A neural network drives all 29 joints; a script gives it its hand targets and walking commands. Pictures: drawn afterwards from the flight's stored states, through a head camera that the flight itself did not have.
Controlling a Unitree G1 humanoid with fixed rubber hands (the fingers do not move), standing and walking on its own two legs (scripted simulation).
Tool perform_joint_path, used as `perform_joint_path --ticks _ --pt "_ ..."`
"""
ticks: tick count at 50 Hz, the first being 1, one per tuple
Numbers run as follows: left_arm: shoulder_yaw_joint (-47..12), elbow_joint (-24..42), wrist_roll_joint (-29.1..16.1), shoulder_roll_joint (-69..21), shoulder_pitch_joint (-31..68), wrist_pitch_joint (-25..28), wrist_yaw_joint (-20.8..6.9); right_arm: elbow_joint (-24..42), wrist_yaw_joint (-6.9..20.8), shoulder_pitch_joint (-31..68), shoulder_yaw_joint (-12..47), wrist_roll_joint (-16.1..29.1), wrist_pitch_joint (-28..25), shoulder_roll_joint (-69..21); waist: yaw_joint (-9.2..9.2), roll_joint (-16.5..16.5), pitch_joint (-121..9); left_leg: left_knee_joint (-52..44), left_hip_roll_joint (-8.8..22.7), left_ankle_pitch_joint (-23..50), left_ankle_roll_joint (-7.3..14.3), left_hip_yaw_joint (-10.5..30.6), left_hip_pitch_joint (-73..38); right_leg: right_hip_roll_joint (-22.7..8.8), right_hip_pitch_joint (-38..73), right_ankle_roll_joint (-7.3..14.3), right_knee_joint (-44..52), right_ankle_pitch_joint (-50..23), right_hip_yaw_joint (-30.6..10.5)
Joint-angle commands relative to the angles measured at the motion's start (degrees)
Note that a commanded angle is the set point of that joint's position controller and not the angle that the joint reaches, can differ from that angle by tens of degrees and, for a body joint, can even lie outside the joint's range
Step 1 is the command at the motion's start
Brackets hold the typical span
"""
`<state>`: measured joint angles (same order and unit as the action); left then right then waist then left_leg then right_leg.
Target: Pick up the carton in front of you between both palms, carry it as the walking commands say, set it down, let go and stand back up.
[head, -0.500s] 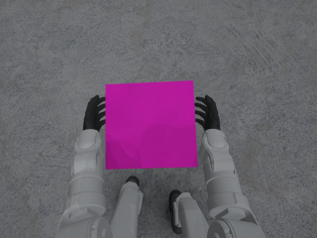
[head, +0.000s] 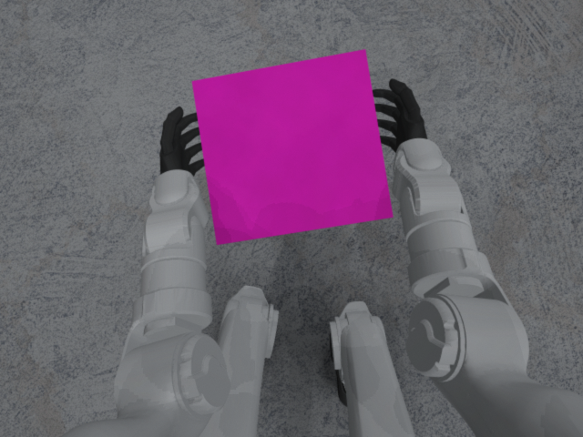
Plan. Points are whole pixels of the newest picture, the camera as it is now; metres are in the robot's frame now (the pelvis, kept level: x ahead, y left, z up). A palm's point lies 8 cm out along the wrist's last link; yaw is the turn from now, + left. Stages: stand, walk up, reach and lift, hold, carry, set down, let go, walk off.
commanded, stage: set down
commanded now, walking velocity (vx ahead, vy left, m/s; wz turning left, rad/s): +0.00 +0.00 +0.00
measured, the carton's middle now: (295, 165) +0.48 +0.04 -0.18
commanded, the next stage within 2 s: none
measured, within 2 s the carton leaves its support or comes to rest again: rests again in 1.28 s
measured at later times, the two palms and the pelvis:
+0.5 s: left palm (210, 190) +0.44 +0.19 -0.25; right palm (376, 154) +0.53 -0.10 -0.25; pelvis -0.02 -0.02 -0.11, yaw +1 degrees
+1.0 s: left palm (213, 189) +0.46 +0.19 -0.31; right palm (361, 162) +0.54 -0.09 -0.33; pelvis -0.01 -0.03 -0.16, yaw +2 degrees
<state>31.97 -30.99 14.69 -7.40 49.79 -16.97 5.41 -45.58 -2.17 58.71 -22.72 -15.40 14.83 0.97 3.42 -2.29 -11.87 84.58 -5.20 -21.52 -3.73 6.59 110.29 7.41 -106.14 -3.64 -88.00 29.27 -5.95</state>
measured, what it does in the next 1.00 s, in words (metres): lowers itself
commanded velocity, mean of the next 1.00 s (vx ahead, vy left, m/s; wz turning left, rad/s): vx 0.00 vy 0.00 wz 0.00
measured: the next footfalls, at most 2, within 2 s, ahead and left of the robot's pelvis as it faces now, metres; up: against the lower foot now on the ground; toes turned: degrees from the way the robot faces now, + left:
none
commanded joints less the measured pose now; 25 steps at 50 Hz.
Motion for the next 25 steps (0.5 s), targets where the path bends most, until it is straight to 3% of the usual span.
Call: perform_joint_path --ticks 1,4,5,6,7,8,9,10,11,12,13,14,15,17,18,20,21,22,23,24,25 --pt "-31.8 -2.1 -7.5 -48.0 41.1 1.3 -10.8 -5.7 14.9 32.8 25.0 8.5 -1.6 -49.9 1.99 2.5 -57.2 -1.0 -3.4 11.6 -1.6 -10.7 -45.6 4.4 10.2 2.6 4.2 -5.1 10.1" --pt "-29.7 -3.8 -5.4 -46.8 43.4 1.0 -10.0 -11.1 15.9 32.2 19.7 5.9 -1.0 -48.0 0.04 5.0 -50.5 0.3 -3.7 5.2 -2.2 -10.8 -40.5 4.8 4.8 3.6 2.5 -0.3 9.4" --pt "-29.8 -2.1 -5.1 -45.2 44.4 1.2 -9.5 -8.6 16.3 34.8 20.2 7.6 -1.4 -46.2 3.15 6.5 -52.4 -0.1 -3.2 4.4 -1.9 -9.9 -42.6 4.8 2.7 3.8 -0.1 -0.9 10.4" --pt "-28.1 -4.1 -5.5 -44.7 46.4 1.0 -9.2 -9.9 16.3 39.0 21.5 7.4 -1.1 -45.3 1.8 2.7 -49.3 1.5 -3.4 2.2 -1.5 -9.8 -40.2 4.2 1.2 3.2 -0.1 1.9 11.1" --pt "-28.2 -2.8 -5.0 -43.4 45.9 1.4 -9.4 -10.4 16.4 36.8 20.2 7.6 -1.1 -45.3 3.11 3.6 -49.4 2.3 -3.4 6.7 -1.9 -11.0 -40.0 4.6 0.8 3.2 -0.8 -0.7 10.8" --pt "-28.9 2.1 -6.4 -42.9 50.5 2.6 -9.0 -7.8 16.0 40.4 23.6 9.2 -1.2 -45.5 4.32 1.2 -56.6 5.2 -3.3 9.1 -2.0 -12.7 -39.7 4.1 6.3 3.0 -0.7 -2.0 9.5" --pt "-29.8 -0.7 -6.9 -43.8 49.2 2.4 -8.4 -8.6 15.6 38.9 22.6 8.8 -1.4 -47.2 2.43 1.2 -56.6 5.5 -3.5 8.1 -2.0 -12.6 -39.6 4.6 5.4 2.5 -2.1 -2.8 10.6" --pt "-29.9 -0.9 -7.3 -44.0 49.4 2.9 -8.5 -9.0 15.5 39.5 23.0 9.6 -1.8 -46.7 3.61 -1.2 -56.9 6.7 -3.5 11.1 -1.3 -12.3 -39.9 4.2 4.6 2.0 -2.9 -4.3 11.0" --pt "-30.9 0.3 -8.8 -46.0 49.9 3.2 -8.8 -8.1 15.2 37.9 24.3 9.5 -2.0 -46.0 1.24 -0.6 -57.7 7.5 -3.4 12.5 -2.0 -12.2 -38.9 4.1 6.5 2.5 -4.0 -6.3 11.1" --pt "-30.8 -0.9 -8.4 -46.0 49.5 3.3 -8.7 -6.1 14.8 40.3 24.9 10.8 -3.0 -46.4 2.94 0.0 -59.6 9.1 -3.7 14.5 -2.1 -12.6 -39.0 4.2 5.3 2.0 -4.7 -7.4 10.8" --pt "-28.3 -3.0 -8.5 -46.0 47.0 3.2 -8.9 -7.4 14.3 40.5 25.3 9.6 -2.5 -45.2 2.36 -2.6 -60.0 10.0 -3.7 12.4 -2.4 -13.3 -36.8 4.0 8.3 1.9 -4.4 -5.5 11.0" --pt "-29.2 -2.5 -8.3 -43.8 50.2 3.3 -9.3 -6.5 14.2 43.8 24.5 9.9 -2.6 -44.5 4.59 -1.3 -55.8 10.7 -3.7 12.4 -2.0 -13.3 -31.1 3.7 6.0 2.1 -5.7 -7.1 10.0" --pt "-29.5 -3.2 -9.0 -43.3 48.4 3.1 -9.3 -8.7 14.0 41.0 24.4 9.3 -2.3 -44.7 2.63 -2.7 -56.2 10.2 -3.4 11.5 -2.3 -12.9 -32.3 4.2 6.5 1.9 -6.3 -7.2 11.2" --pt "-30.3 -0.4 -9.7 -39.9 52.0 3.9 -9.1 -7.7 13.0 41.2 25.7 10.0 -2.5 -45.1 3.78 -3.2 -57.4 13.2 -3.7 10.9 -2.4 -14.4 -29.2 4.0 7.4 1.9 -7.9 -6.9 10.3" --pt "-27.3 -3.7 -8.7 -41.4 49.4 4.0 -8.8 -12.1 12.8 39.5 25.1 9.8 -2.2 -43.8 3.78 -1.7 -57.8 13.8 -3.2 10.7 -2.8 -14.4 -28.4 3.8 8.0 2.1 -8.1 -6.5 10.1" --pt "-29.6 -2.1 -11.1 -38.7 51.6 4.9 -8.5 -10.7 12.6 40.8 26.4 10.3 -3.1 -41.9 1.95 -2.8 -53.9 15.6 -3.0 13.9 -2.6 -13.6 -25.7 3.4 5.8 1.3 -10.6 -10.6 10.7" --pt "-28.4 -2.4 -10.4 -37.9 53.1 4.9 -8.7 -8.4 12.7 41.9 27.8 11.5 -3.4 -41.6 4.13 -2.1 -54.5 17.0 -2.8 14.4 -2.8 -14.3 -25.1 3.1 5.9 1.9 -10.8 -10.3 9.0" --pt "-27.1 -2.1 -10.0 -37.7 54.1 5.4 -8.9 -10.8 12.4 42.2 27.1 11.1 -3.1 -42.4 5.44 -3.4 -54.0 17.8 -3.0 13.9 -2.4 -15.0 -24.8 3.3 5.8 1.8 -10.5 -9.5 8.9" --pt "-26.6 -4.3 -9.6 -38.8 51.1 5.3 -9.1 -11.9 11.9 43.2 25.7 11.4 -3.4 -41.8 5.89 -2.3 -53.1 18.2 -3.1 13.6 -2.9 -15.6 -22.2 3.2 7.0 2.2 -10.8 -9.0 8.6" --pt "-25.0 -2.9 -10.2 -36.1 53.5 5.7 -9.4 -14.0 12.0 43.4 27.1 11.6 -3.0 -40.9 5.72 -5.2 -51.2 18.7 -2.6 14.0 -2.5 -15.0 -21.1 3.2 5.9 1.7 -11.9 -9.7 9.6" --pt "-26.8 -1.3 -10.9 -33.1 54.4 6.0 -9.5 -11.3 11.8 44.0 28.6 12.9 -3.2 -40.8 7.34 -6.0 -52.4 19.9 -2.1 14.3 -2.4 -15.2 -20.5 2.6 6.5 1.1 -13.2 -11.1 9.2"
